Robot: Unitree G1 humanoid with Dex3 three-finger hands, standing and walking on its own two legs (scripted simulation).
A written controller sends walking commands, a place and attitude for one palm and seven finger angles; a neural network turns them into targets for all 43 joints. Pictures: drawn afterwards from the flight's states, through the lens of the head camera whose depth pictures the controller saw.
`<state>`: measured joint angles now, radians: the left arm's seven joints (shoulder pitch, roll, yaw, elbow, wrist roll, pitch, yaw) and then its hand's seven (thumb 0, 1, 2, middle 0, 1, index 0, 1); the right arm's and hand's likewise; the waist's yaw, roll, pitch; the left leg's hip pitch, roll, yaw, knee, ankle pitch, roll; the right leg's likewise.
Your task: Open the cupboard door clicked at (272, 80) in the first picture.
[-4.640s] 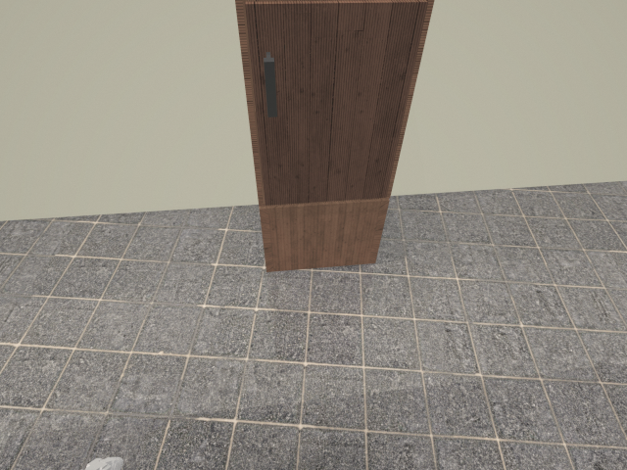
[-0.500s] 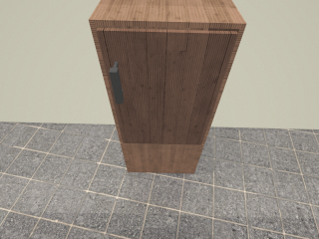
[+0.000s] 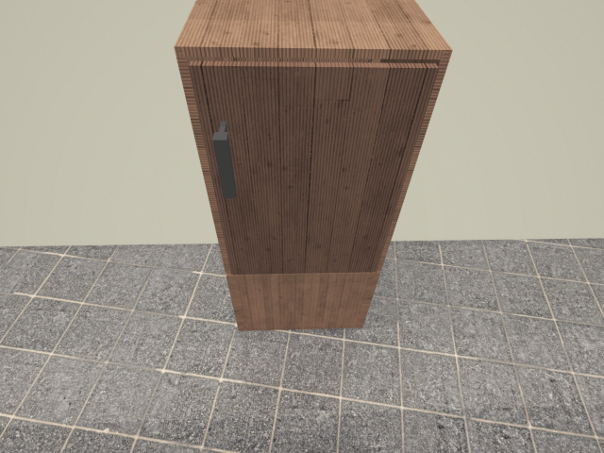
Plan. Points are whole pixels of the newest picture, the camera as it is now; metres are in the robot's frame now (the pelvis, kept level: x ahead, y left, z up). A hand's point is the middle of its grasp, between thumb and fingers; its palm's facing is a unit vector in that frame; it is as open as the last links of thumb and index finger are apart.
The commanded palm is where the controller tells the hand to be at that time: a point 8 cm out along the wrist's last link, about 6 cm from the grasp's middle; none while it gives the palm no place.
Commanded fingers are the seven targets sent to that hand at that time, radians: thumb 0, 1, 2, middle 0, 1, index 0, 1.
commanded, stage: come to a stop and stand still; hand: left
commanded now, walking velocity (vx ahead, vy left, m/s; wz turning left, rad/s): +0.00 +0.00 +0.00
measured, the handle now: (226, 160) +0.60 +0.18 +0.04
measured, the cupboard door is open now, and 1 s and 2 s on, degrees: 0 0 0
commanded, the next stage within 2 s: look again from close up in 0.20 s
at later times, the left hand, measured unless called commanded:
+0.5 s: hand out of the picture -0.01 +0.18 -0.18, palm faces +0.03 -0.98 -0.20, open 7.4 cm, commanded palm none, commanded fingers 0.00 0.90 0.90 -0.20 -0.30 -0.20 -0.30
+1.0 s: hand out of the picture +0.04 +0.18 -0.18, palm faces +0.01 -0.98 -0.21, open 7.4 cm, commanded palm none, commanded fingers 0.00 0.90 0.90 -0.20 -0.30 -0.20 -0.30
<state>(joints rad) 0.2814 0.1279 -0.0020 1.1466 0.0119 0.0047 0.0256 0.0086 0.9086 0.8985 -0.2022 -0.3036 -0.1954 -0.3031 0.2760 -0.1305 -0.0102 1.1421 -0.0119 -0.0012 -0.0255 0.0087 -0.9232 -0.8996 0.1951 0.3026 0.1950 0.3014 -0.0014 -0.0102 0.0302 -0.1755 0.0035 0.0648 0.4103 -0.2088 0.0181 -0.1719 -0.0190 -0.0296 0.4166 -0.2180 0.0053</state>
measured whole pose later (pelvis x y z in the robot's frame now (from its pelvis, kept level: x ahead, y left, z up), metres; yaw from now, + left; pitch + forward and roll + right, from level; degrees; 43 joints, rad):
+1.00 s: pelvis +0.02 -0.01 -0.01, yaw +0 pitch -1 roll +1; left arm 0.25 0.18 0.00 1.08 0.02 -0.02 0.02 0.01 0.91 0.90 -0.20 -0.30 -0.20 -0.30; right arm 0.24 -0.18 0.00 1.09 -0.02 -0.02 -0.02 0.01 -0.91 -0.90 0.19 0.30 0.19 0.30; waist 0.00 0.00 0.02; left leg -0.19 0.00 0.06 0.47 -0.26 0.01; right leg -0.19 -0.02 -0.03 0.50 -0.28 0.00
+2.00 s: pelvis -0.01 +0.00 -0.01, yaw +3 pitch -4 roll -1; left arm 0.26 0.21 0.00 0.95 0.02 0.01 0.03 0.01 0.91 0.90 -0.20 -0.30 -0.20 -0.30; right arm 0.22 -0.19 -0.01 0.95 -0.03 0.00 -0.01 0.01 -0.91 -0.90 0.19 0.30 0.19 0.30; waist 0.00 0.00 0.01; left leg -0.28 0.00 0.06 0.56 -0.22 0.05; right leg -0.20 -0.02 -0.08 0.54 -0.29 -0.01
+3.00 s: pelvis -0.18 +0.03 +0.00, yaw +3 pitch -2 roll +0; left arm 0.47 0.15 0.03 1.09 0.02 0.01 0.04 0.01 0.91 0.90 -0.20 -0.30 -0.19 -0.30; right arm 0.36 -0.16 -0.07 1.04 -0.03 0.04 0.01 0.03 -0.94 -0.90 0.20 0.30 0.20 0.30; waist -0.01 -0.02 -0.04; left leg -0.53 -0.01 0.04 1.01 -0.25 0.00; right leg -0.08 0.03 -0.06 0.34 -0.23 -0.06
